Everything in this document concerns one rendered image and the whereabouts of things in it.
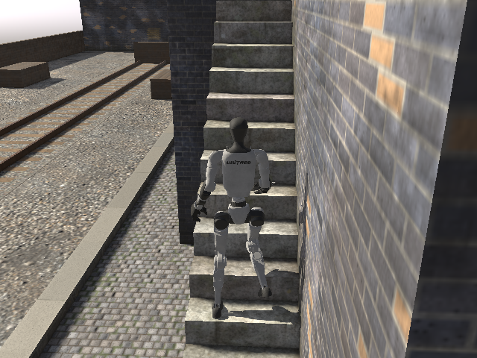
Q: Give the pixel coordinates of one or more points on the stairs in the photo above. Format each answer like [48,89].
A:
[252,78]

